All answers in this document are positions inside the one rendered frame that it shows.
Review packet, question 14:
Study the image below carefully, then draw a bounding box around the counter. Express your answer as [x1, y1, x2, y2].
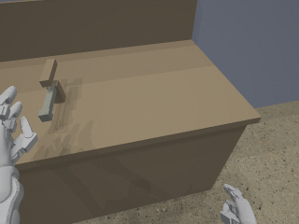
[0, 0, 262, 224]

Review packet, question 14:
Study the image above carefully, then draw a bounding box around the left robot hand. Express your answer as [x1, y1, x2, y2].
[0, 86, 38, 167]

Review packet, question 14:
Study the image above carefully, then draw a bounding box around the right robot hand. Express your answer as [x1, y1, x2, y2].
[220, 184, 257, 224]

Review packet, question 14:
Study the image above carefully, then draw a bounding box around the tap lever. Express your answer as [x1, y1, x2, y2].
[38, 83, 57, 122]

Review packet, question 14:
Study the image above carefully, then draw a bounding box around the robot left forearm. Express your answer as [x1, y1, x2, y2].
[0, 165, 24, 224]

